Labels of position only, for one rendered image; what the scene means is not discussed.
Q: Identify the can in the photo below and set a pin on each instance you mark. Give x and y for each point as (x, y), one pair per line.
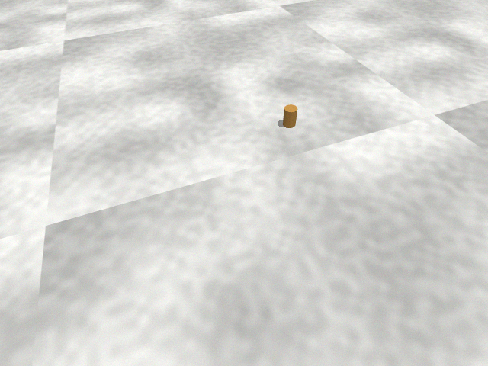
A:
(290, 116)

